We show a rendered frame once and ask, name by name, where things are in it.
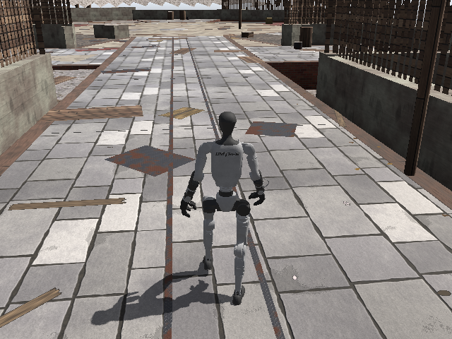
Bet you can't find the robot left upper arm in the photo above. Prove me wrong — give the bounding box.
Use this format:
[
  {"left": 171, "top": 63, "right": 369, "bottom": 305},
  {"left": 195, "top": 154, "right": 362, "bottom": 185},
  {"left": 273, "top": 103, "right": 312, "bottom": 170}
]
[{"left": 193, "top": 142, "right": 213, "bottom": 182}]

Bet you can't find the right robot forearm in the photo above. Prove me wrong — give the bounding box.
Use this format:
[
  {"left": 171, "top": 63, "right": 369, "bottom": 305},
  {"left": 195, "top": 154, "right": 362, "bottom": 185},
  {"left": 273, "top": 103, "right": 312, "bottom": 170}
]
[{"left": 253, "top": 170, "right": 265, "bottom": 195}]

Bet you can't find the robot left foot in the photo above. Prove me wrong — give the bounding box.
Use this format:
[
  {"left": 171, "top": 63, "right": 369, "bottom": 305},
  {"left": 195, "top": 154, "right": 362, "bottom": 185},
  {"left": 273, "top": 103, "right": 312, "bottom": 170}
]
[{"left": 203, "top": 256, "right": 213, "bottom": 270}]

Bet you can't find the robot right upper arm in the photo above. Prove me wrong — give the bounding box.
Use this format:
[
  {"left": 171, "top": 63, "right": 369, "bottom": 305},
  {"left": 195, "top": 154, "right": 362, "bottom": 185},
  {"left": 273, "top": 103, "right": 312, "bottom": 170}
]
[{"left": 242, "top": 142, "right": 261, "bottom": 181}]

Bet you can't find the robot left hand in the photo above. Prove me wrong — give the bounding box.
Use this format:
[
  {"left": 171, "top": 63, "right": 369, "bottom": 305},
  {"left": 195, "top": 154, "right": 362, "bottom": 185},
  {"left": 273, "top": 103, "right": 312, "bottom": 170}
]
[{"left": 180, "top": 199, "right": 196, "bottom": 218}]

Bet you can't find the robot right hand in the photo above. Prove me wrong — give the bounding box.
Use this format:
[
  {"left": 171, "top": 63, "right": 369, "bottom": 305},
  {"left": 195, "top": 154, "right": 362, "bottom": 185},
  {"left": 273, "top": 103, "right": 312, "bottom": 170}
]
[{"left": 249, "top": 192, "right": 265, "bottom": 206}]

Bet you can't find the humanoid robot torso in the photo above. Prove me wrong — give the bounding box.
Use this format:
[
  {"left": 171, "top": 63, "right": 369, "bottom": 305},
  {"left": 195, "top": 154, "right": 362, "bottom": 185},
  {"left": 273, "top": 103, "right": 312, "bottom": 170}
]
[{"left": 210, "top": 139, "right": 244, "bottom": 212}]

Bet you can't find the left robot forearm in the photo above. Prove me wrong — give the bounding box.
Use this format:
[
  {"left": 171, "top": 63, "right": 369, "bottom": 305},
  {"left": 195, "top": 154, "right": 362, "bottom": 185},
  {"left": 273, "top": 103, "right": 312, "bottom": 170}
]
[{"left": 183, "top": 171, "right": 199, "bottom": 203}]

